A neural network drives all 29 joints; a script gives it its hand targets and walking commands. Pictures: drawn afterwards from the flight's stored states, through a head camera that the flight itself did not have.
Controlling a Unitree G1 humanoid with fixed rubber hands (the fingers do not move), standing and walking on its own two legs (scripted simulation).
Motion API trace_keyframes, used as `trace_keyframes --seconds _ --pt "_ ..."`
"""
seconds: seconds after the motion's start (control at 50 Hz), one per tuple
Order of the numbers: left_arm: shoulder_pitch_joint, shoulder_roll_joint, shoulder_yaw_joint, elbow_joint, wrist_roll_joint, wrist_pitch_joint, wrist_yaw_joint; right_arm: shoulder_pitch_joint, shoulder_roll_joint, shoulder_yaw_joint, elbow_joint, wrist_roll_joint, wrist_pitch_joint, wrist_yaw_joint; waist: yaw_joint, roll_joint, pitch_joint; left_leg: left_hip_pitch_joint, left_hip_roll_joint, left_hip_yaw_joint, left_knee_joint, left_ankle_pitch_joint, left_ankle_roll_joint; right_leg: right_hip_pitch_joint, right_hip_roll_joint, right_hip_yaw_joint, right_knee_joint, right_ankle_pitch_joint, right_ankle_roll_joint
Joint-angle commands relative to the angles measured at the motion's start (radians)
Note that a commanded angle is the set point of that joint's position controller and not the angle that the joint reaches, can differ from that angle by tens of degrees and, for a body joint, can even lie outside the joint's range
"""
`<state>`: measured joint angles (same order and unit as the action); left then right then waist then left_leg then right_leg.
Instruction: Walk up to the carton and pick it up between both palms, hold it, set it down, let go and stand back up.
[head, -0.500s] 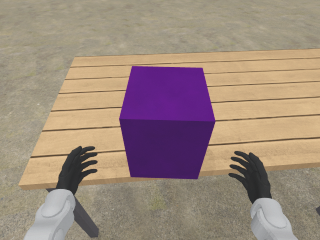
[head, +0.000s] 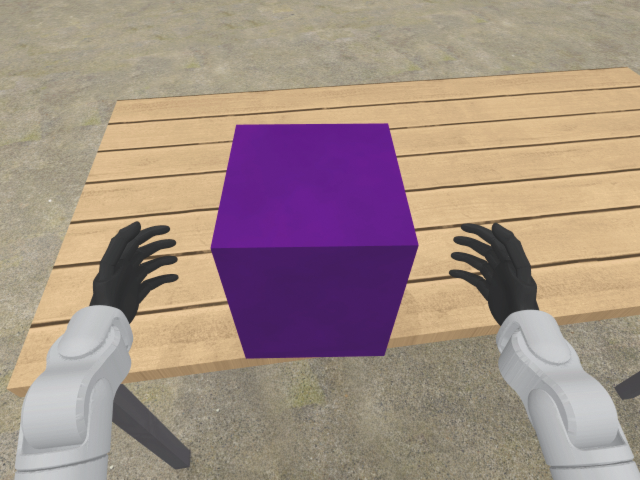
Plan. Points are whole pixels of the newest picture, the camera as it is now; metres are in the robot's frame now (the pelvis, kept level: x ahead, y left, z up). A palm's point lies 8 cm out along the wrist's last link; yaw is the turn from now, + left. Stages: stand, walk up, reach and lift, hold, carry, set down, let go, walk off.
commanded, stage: reach and lift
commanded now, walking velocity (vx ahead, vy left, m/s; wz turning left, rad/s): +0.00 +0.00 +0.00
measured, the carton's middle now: (313, 246) +0.40 +0.04 +0.06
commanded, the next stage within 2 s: none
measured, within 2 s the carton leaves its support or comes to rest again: neither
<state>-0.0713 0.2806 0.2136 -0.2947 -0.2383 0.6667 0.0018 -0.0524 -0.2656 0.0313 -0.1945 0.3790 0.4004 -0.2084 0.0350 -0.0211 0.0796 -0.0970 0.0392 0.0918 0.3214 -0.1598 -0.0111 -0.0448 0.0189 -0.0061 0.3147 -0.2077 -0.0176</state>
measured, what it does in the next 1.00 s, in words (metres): stands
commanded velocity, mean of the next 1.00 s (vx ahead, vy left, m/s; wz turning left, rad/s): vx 0.00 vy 0.00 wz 0.00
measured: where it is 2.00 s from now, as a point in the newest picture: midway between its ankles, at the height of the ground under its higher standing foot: outside the picture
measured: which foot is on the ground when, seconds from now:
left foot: down 0.00-1.00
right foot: down 0.00-1.00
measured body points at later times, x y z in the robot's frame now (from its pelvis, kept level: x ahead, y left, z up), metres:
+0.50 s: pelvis -0.01 +0.00 +0.00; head -0.01 +0.01 +0.45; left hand +0.35 +0.25 +0.18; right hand +0.36 -0.17 +0.17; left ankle +0.01 +0.12 -0.75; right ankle -0.02 -0.11 -0.75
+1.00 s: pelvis -0.01 +0.00 +0.00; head -0.01 +0.02 +0.45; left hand +0.41 +0.26 +0.23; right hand +0.43 -0.16 +0.21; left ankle +0.01 +0.12 -0.75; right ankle -0.02 -0.11 -0.75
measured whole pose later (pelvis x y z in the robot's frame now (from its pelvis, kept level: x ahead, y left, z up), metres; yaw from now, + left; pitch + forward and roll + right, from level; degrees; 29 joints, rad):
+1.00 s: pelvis -0.01 +0.00 +0.00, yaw +1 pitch +3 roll -1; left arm -0.92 0.48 0.12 0.47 -0.27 0.75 0.04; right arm -0.89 -0.36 0.05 0.58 0.51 0.49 -0.16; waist 0.00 -0.03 -0.05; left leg -0.29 0.05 0.06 0.39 -0.15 0.00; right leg -0.20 0.03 -0.04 0.34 -0.18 -0.02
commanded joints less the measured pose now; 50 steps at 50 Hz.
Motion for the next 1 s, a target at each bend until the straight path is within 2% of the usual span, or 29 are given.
trace_keyframes --seconds 0.0,0.18,0.36,0.62,0.86,0.98 --pt "-0.304 0.155 0.084 -0.2 0.01 -0.009 0.002 -0.33 -0.131 -0.065 -0.189 0.017 -0.029 -0.013 -0.013 0.046 -0.352 0.222 -0.045 -0.028 0.032 0.398 -0.033 -0.043 0.006 0.031 -0.029 0.407 0.043" --pt "-0.519 0.189 0.104 -0.116 0.023 0.082 0.014 -0.563 -0.178 -0.065 -0.095 0.066 0.024 -0.03 -0.022 0.047 -0.422 0.201 -0.046 -0.025 0.031 0.35 -0.022 -0.046 0.012 0.027 -0.01 0.397 0.045" --pt "-0.753 0.258 0.093 0.041 0.015 0.11 0.029 -0.807 -0.209 -0.068 0.058 0.102 0.057 -0.017 -0.019 0.054 -0.499 0.163 -0.037 -0.029 0.031 0.274 0.001 -0.073 0.01 0.032 -0.004 0.324 0.037" --pt "-1.071 0.359 0.041 0.299 -0.017 0.087 0.035 -1.122 -0.242 -0.074 0.301 0.12 0.069 0.013 -0.027 0.068 -0.621 0.132 -0.024 -0.047 0.055 0.251 0.02 -0.084 0.004 0.026 0.005 0.317 0.035" --pt "-1.322 0.394 -0.029 0.521 -0.038 0.042 0.041 -1.365 -0.285 -0.077 0.519 0.121 0.051 0.044 -0.039 0.091 -0.719 0.137 -0.017 -0.069 0.084 0.313 0.012 -0.088 0.01 0.003 0.012 0.378 0.034" --pt "-1.335 0.37 -0.049 0.628 -0.017 0.012 0.032 -1.388 -0.283 -0.048 0.651 0.128 0.03 0.057 -0.04 0.088 -0.709 0.161 -0.016 -0.08 0.089 0.361 0.011 -0.081 0.016 -0.009 0.004 0.411 0.042"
